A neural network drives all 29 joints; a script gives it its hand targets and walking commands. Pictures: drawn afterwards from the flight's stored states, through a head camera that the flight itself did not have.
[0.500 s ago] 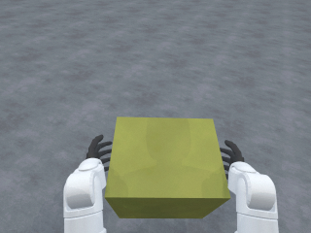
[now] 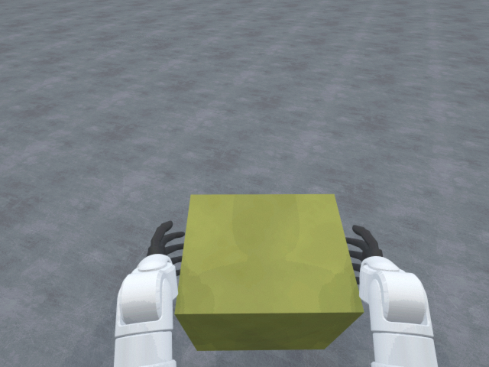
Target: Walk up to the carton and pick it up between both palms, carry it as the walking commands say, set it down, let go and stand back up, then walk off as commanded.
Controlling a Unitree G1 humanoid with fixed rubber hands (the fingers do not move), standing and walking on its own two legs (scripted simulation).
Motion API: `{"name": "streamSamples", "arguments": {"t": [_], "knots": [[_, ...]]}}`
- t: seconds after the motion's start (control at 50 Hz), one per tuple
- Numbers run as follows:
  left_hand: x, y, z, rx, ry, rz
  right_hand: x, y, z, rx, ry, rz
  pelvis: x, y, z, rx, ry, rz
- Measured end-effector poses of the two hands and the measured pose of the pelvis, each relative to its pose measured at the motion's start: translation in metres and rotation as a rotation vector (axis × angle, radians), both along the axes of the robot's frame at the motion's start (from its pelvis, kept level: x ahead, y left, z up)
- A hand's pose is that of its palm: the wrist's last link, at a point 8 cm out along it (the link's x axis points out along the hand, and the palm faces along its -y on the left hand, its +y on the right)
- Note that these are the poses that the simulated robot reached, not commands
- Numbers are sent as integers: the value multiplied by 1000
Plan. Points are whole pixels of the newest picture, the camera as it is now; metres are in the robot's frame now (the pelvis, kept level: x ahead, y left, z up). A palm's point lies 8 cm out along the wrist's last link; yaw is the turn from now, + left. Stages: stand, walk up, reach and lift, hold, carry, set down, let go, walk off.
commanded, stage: carry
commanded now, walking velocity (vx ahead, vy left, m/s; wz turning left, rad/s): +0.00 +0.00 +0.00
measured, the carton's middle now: (261, 276) +0.30 -0.01 -0.03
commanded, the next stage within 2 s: hold in 1.26 s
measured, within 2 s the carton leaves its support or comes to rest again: neither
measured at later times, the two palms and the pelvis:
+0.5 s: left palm (161, 266) +0.27 +0.16 +0.06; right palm (367, 264) +0.27 -0.17 +0.06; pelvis +0.01 -0.01 +0.00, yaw +0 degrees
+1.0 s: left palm (157, 260) +0.28 +0.17 +0.06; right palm (359, 259) +0.28 -0.16 +0.06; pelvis +0.02 +0.00 +0.00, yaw +0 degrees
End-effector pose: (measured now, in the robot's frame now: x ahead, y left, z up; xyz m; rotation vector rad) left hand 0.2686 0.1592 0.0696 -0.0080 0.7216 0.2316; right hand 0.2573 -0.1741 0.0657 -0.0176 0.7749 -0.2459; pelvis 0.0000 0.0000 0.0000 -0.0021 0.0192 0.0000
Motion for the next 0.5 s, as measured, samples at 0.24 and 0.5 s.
{"name": "streamSamples", "arguments": {"t": [0.24, 0.5], "knots": [[-1, -5, -2, 2, -17, 38, 10, -4, -1, -10, -26, 43, 0, -12, -1, -5, 16, 3], [6, 0, -9, -2, -13, 37, 14, 1, -5, -16, -34, 26, 5, -9, -1, -8, 24, 7]]}}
